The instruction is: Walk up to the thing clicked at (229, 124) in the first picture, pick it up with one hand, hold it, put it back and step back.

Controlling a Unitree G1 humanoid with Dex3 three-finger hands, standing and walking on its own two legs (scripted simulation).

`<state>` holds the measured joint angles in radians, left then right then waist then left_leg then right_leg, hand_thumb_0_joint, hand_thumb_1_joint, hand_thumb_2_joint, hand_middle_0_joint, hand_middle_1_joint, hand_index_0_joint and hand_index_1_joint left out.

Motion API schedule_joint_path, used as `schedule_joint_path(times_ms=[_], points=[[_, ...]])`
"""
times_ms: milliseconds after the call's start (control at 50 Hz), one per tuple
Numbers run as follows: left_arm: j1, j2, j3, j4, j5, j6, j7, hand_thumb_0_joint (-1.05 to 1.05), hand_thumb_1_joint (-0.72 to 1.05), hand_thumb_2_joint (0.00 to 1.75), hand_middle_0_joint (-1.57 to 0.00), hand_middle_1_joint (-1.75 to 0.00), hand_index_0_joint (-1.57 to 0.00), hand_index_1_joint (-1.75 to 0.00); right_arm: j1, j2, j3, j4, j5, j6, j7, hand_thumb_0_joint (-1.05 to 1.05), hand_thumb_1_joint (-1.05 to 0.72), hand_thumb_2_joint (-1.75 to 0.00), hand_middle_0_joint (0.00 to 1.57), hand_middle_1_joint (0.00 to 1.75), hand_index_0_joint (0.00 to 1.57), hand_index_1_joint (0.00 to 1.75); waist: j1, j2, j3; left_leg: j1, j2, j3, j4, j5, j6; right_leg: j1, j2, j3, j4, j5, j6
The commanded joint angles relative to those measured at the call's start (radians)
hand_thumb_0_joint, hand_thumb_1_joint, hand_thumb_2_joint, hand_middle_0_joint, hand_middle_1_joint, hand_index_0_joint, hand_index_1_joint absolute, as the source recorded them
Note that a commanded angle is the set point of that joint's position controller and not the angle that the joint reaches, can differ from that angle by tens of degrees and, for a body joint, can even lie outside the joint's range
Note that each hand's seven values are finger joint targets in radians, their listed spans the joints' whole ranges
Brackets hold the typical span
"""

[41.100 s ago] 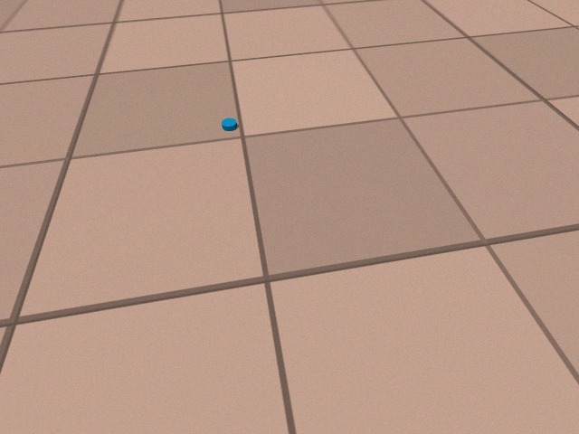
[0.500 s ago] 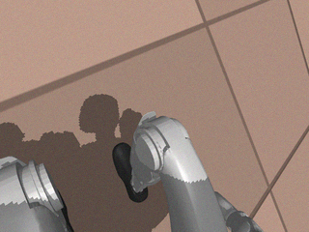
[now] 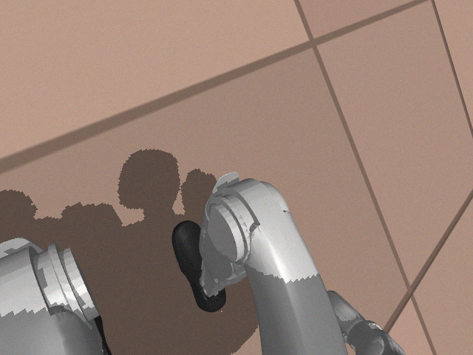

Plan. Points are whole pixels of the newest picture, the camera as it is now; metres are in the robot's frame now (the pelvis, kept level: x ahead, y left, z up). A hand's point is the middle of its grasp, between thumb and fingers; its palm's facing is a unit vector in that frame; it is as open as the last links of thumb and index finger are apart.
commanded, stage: rest palm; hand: left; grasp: from above
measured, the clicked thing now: out of the picture +0.45 +0.44 -0.29
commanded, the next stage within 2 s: approach in 1.12 s
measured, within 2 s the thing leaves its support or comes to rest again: neither
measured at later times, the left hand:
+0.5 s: hand out of the picture +0.43 +0.42 -0.23, palm faces -0.45 -0.19 -0.87, open 14.0 cm
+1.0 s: hand out of the picture +0.43 +0.43 -0.23, palm faces -0.46 -0.18 -0.87, open 14.0 cm
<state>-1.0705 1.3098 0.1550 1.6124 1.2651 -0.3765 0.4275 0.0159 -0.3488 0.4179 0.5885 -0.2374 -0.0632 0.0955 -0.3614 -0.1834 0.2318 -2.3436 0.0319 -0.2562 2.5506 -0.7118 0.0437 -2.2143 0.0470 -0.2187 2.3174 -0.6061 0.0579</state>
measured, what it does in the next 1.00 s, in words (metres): stands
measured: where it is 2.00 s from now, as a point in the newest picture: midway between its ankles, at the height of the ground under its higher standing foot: (152, 314)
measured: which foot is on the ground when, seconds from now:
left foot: down 0.00-1.00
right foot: down 0.00-1.00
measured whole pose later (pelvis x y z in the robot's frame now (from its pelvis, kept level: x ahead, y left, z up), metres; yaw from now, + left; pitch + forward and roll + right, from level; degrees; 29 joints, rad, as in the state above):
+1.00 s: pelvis +0.00 +0.00 +0.00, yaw +0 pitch +27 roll -17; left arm -1.07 1.31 0.14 1.61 1.24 -0.36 0.39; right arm 0.02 -0.35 0.43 0.59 -0.23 -0.06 0.09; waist -0.36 -0.18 0.24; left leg -2.34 0.03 -0.25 2.54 -0.71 0.04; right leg -2.22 0.05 -0.21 2.31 -0.60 0.06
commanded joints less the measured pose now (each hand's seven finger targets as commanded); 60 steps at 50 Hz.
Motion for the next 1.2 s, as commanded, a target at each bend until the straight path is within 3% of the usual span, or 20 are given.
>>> schedule_joint_path(times_ms=[0,40,180,280,320,380,420,480,500,540,580,620,640,720,760,900,980,1060,1120,1180], points=[[-0.160,0.292,0.009,-0.083,-0.017,0.008,0.034,0.00,-0.51,0.97,-0.06,-1.01,-0.06,-1.00,0.164,-0.329,-0.087,0.020,0.004,0.008,-0.010,0.00,-0.88,-0.90,0.20,0.30,0.20,0.30,-0.049,0.618,-0.643,0.554,0.057,0.027,-0.278,0.280,-0.038,0.297,0.030,-0.060,-0.160,0.180,-0.068],[-0.219,0.320,0.025,-0.168,-0.021,0.004,0.035,0.00,-0.50,0.96,-0.06,-1.01,-0.06,-1.01,0.172,-0.351,-0.111,0.029,0.004,0.009,-0.012,0.00,-0.88,-0.90,0.20,0.30,0.20,0.30,-0.046,0.644,-0.666,0.566,0.057,0.034,-0.280,0.294,-0.041,0.307,0.029,-0.060,-0.163,0.199,-0.067],[-0.169,0.307,0.023,-0.111,-0.025,0.018,0.015,0.00,-0.50,0.96,-0.06,-1.02,-0.06,-1.01,0.174,-0.335,-0.093,0.030,0.007,0.011,-0.008,0.00,-0.89,-0.90,0.20,0.30,0.20,0.30,-0.051,0.649,-0.627,0.576,0.061,0.019,-0.288,0.311,-0.049,0.262,0.023,-0.061,-0.154,0.176,-0.070],[-0.205,0.341,0.039,-0.187,-0.029,0.010,0.003,0.00,-0.50,0.96,-0.06,-1.02,-0.06,-1.01,0.187,-0.352,-0.107,0.025,0.003,0.018,-0.011,0.00,-0.89,-0.90,0.20,0.30,0.20,0.30,-0.046,0.665,-0.670,0.601,0.060,0.027,-0.284,0.331,-0.044,0.300,0.022,-0.055,-0.160,0.203,-0.068],[-0.144,0.286,0.016,-0.111,-0.034,0.012,-0.005,0.00,-0.50,0.96,-0.06,-1.01,-0.06,-1.01,0.182,-0.329,-0.084,0.027,0.003,0.020,-0.007,0.00,-0.89,-0.90,0.20,0.30,0.20,0.30,-0.064,0.630,-0.617,0.566,0.060,0.027,-0.278,0.319,-0.042,0.280,0.023,-0.058,-0.165,0.188,-0.066],[-0.165,0.314,0.024,-0.148,-0.037,-0.003,-0.008,0.00,-0.49,0.95,-0.06,-1.02,-0.06,-1.01,0.176,-0.337,-0.086,0.018,0.004,0.020,-0.012,0.00,-0.88,-0.89,0.20,0.30,0.20,0.30,-0.056,0.615,-0.626,0.543,0.054,0.036,-0.273,0.275,-0.034,0.300,0.025,-0.053,-0.176,0.174,-0.066],[-0.171,0.347,0.042,-0.167,-0.036,-0.012,-0.004,0.00,-0.50,0.97,-0.06,-1.01,-0.06,-1.01,0.173,-0.337,-0.083,0.016,0.002,0.025,-0.016,0.00,-0.88,-0.89,0.20,0.30,0.20,0.30,-0.043,0.616,-0.664,0.566,0.058,0.034,-0.277,0.279,-0.032,0.329,0.028,-0.054,-0.173,0.183,-0.064],[-0.148,0.319,0.030,-0.153,-0.033,-0.021,0.005,0.00,-0.50,0.97,-0.06,-1.01,-0.06,-1.00,0.174,-0.331,-0.077,0.014,-0.003,0.026,-0.018,0.00,-0.88,-0.89,0.20,0.30,0.20,0.30,-0.053,0.614,-0.673,0.575,0.055,0.039,-0.269,0.303,-0.029,0.337,0.030,-0.053,-0.167,0.198,-0.063],[-0.168,0.328,0.035,-0.181,-0.041,-0.023,0.011,0.00,-0.50,0.97,-0.06,-1.00,-0.06,-1.00,0.176,-0.348,-0.096,0.022,0.002,0.024,-0.020,0.00,-0.88,-0.89,0.20,0.30,0.20,0.30,-0.045,0.621,-0.666,0.581,0.055,0.038,-0.273,0.307,-0.032,0.322,0.028,-0.050,-0.166,0.197,-0.065],[-0.149,0.323,0.034,-0.133,-0.024,-0.023,0.021,0.00,-0.50,0.97,-0.05,-1.01,-0.06,-1.00,0.180,-0.335,-0.086,0.025,-0.003,0.023,-0.017,0.00,-0.88,-0.89,0.20,0.30,0.20,0.30,-0.052,0.631,-0.643,0.576,0.055,0.034,-0.278,0.309,-0.037,0.306,0.029,-0.056,-0.159,0.196,-0.067],[-0.188,0.346,0.047,-0.180,-0.018,-0.024,0.030,0.00,-0.51,0.98,-0.05,-1.00,-0.05,-1.00,0.174,-0.350,-0.098,0.021,0.000,0.024,-0.019,0.00,-0.88,-0.89,0.20,0.30,0.20,0.30,-0.049,0.652,-0.667,0.596,0.059,0.027,-0.282,0.336,-0.042,0.305,0.025,-0.058,-0.155,0.214,-0.067],[-0.139,0.320,0.032,-0.107,-0.012,-0.005,0.033,0.00,-0.50,0.97,-0.05,-1.00,-0.05,-1.00,0.173,-0.324,-0.080,0.022,0.001,0.022,-0.015,0.00,-0.88,-0.89,0.20,0.30,0.20,0.30,-0.046,0.639,-0.640,0.576,0.058,0.032,-0.279,0.312,-0.039,0.292,0.028,-0.057,-0.155,0.191,-0.069],[-0.188,0.327,0.037,-0.176,-0.017,-0.007,0.036,0.00,-0.51,0.97,-0.05,-1.00,-0.05,-1.00,0.177,-0.353,-0.110,0.018,0.002,0.018,-0.016,0.00,-0.88,-0.90,0.20,0.30,0.20,0.30,-0.050,0.644,-0.646,0.582,0.059,0.032,-0.284,0.311,-0.040,0.283,0.027,-0.055,-0.158,0.195,-0.067],[-0.170,0.314,0.027,-0.117,-0.012,0.017,0.031,0.00,-0.50,0.96,-0.06,-1.01,-0.06,-1.01,0.185,-0.332,-0.096,0.026,0.005,0.014,-0.013,0.00,-0.88,-0.90,0.20,0.30,0.20,0.30,-0.050,0.654,-0.620,0.562,0.061,0.030,-0.291,0.273,-0.043,0.269,0.026,-0.056,-0.158,0.168,-0.069],[-0.202,0.331,0.035,-0.145,-0.022,0.018,0.030,0.00,-0.50,0.96,-0.05,-1.01,-0.06,-1.00,0.176,-0.353,-0.112,0.020,0.006,0.013,-0.015,0.00,-0.88,-0.89,0.20,0.30,0.20,0.30,-0.048,0.636,-0.643,0.547,0.059,0.031,-0.289,0.259,-0.041,0.287,0.026,-0.060,-0.161,0.177,-0.069],[-0.164,0.278,-0.002,-0.091,-0.048,0.018,-0.007,0.00,-0.50,0.96,-0.06,-1.01,-0.06,-1.01,0.169,-0.335,-0.088,0.019,0.007,0.013,-0.018,0.00,-0.88,-0.89,0.20,0.30,0.20,0.30,-0.061,0.583,-0.639,0.521,0.056,0.030,-0.281,0.241,-0.031,0.317,0.030,-0.060,-0.175,0.165,-0.064],[-0.183,0.326,0.029,-0.175,-0.048,-0.005,-0.014,0.00,-0.50,0.96,-0.06,-1.02,-0.06,-1.01,0.175,-0.339,-0.083,0.029,0.006,0.021,-0.020,0.00,-0.89,-0.90,0.20,0.30,0.20,0.30,-0.053,0.636,-0.676,0.591,0.059,0.030,-0.271,0.330,-0.041,0.309,0.022,-0.054,-0.167,0.201,-0.066],[-0.157,0.338,0.046,-0.158,-0.038,-0.023,0.002,0.00,-0.51,0.97,-0.05,-1.00,-0.05,-1.00,0.158,-0.336,-0.078,0.019,0.004,0.029,-0.022,0.00,-0.88,-0.89,0.20,0.30,0.20,0.30,-0.043,0.630,-0.686,0.587,0.058,0.034,-0.264,0.348,-0.039,0.332,0.027,-0.053,-0.165,0.214,-0.070],[-0.179,0.353,0.059,-0.183,-0.021,-0.026,0.023,0.00,-0.51,0.97,-0.05,-1.00,-0.05,-0.99,0.163,-0.344,-0.100,0.019,-0.002,0.031,-0.022,0.00,-0.88,-0.89,0.20,0.30,0.20,0.30,-0.029,0.662,-0.691,0.600,0.056,0.043,-0.273,0.341,-0.039,0.330,0.030,-0.053,-0.160,0.217,-0.072],[-0.190,0.334,0.054,-0.192,-0.011,-0.017,0.038,0.00,-0.50,0.96,-0.05,-1.00,-0.05,-1.00,0.158,-0.349,-0.105,0.010,-0.004,0.027,-0.019,0.00,-0.88,-0.89,0.20,0.30,0.20,0.30,-0.046,0.657,-0.671,0.590,0.057,0.043,-0.274,0.351,-0.039,0.319,0.030,-0.059,-0.158,0.230,-0.068]])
